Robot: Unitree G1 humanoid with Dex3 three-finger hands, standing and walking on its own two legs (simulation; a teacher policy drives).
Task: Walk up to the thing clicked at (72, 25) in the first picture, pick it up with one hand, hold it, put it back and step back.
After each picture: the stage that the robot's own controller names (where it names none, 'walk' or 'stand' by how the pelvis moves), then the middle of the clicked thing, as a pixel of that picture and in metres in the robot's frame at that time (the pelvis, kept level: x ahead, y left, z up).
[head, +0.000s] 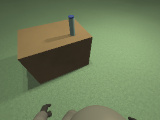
stand; (71, 26) +1.02 +0.28 -0.01
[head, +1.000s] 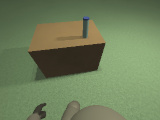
walk; (85, 28) +0.97 +0.15 -0.01
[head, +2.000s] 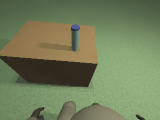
walk; (75, 39) +0.65 +0.19 +0.02
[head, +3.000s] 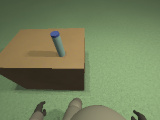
stand; (58, 45) +0.57 +0.32 +0.02
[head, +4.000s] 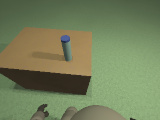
stand; (67, 49) +0.53 +0.22 +0.00
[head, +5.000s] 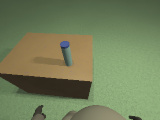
stand; (67, 55) +0.49 +0.23 -0.01
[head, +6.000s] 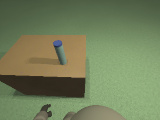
stand; (60, 53) +0.53 +0.28 -0.02
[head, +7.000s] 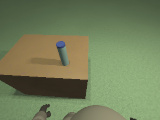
stand; (63, 54) +0.51 +0.26 -0.02
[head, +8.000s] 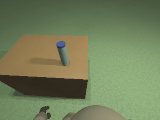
stand; (63, 54) +0.52 +0.25 -0.02
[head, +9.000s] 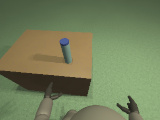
rise first; (66, 52) +0.51 +0.24 -0.01
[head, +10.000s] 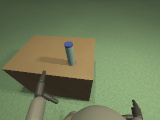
go down; (70, 54) +0.53 +0.23 -0.01
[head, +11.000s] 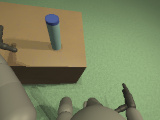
go down; (54, 35) +0.54 +0.22 +0.05
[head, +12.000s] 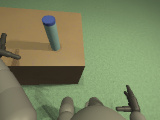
approach; (52, 36) +0.55 +0.23 +0.06
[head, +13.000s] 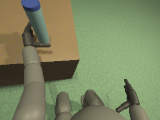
close; (39, 25) +0.56 +0.25 +0.10
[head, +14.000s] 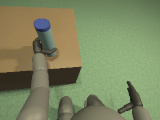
lift; (47, 41) +0.49 +0.22 +0.08
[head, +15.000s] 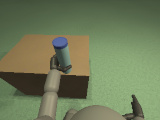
lift; (63, 58) +0.34 +0.17 +0.17
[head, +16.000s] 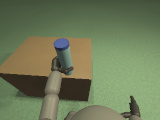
hold; (65, 59) +0.32 +0.16 +0.17
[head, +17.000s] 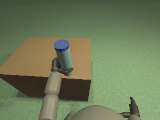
hold; (65, 60) +0.32 +0.16 +0.16
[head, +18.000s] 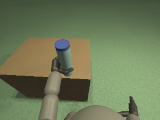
crouch; (65, 60) +0.32 +0.16 +0.17
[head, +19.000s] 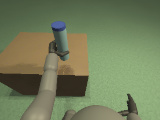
crouch; (62, 44) +0.43 +0.19 +0.18
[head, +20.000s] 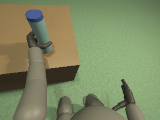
lower; (41, 35) +0.53 +0.23 +0.08
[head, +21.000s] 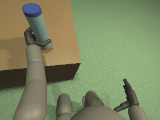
lower; (40, 31) +0.53 +0.23 +0.09
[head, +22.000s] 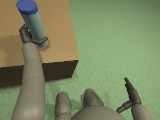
lower; (36, 28) +0.54 +0.23 +0.10
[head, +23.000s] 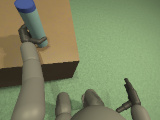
lower; (35, 28) +0.54 +0.24 +0.10
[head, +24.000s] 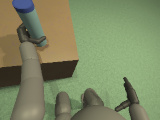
loosen; (34, 27) +0.54 +0.24 +0.10
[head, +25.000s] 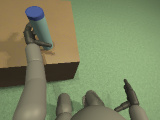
withdraw; (42, 33) +0.53 +0.22 +0.09
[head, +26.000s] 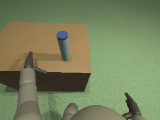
sink last; (64, 48) +0.50 +0.19 +0.05
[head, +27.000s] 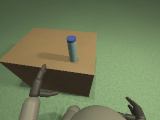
stand; (72, 50) +0.52 +0.20 +0.03
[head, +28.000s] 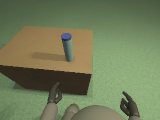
stand; (68, 49) +0.51 +0.21 +0.05
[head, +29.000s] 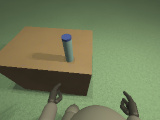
stand; (68, 49) +0.51 +0.21 +0.05
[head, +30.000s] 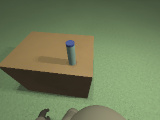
stand; (71, 54) +0.52 +0.20 +0.00
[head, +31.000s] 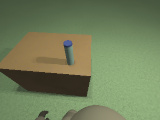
stand; (69, 54) +0.53 +0.21 -0.01
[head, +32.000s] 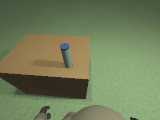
stand; (66, 57) +0.50 +0.23 -0.02
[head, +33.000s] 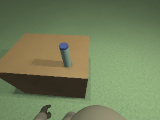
stand; (65, 56) +0.50 +0.23 -0.02
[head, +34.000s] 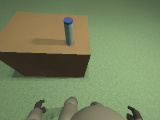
walk; (69, 33) +0.66 +0.22 +0.00
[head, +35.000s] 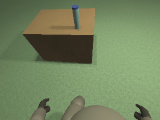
walk; (76, 18) +0.97 +0.25 +0.01
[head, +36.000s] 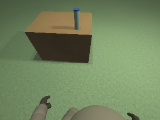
stand; (76, 19) +1.09 +0.23 -0.01
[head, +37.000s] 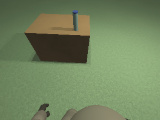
stand; (75, 21) +1.13 +0.23 -0.02
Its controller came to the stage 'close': yes
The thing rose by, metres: 0.21
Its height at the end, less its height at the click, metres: +0.00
